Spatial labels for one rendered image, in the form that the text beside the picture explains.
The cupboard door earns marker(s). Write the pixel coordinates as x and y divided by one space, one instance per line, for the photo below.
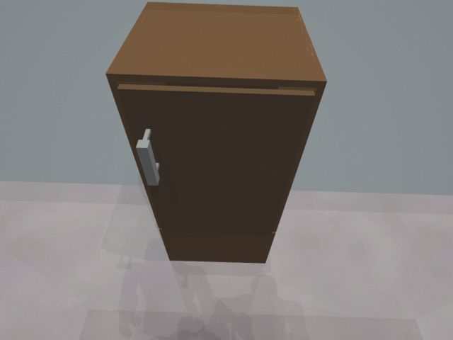
225 154

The handle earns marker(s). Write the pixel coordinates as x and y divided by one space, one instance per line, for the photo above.
146 157

